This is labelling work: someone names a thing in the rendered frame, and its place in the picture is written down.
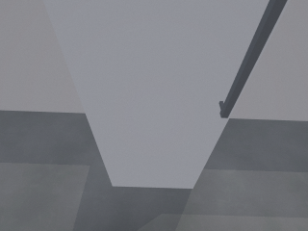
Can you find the fridge door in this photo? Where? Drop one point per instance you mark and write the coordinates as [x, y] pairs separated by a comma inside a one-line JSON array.
[[150, 75]]

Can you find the handle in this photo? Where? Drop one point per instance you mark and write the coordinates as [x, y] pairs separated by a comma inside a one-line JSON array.
[[267, 23]]

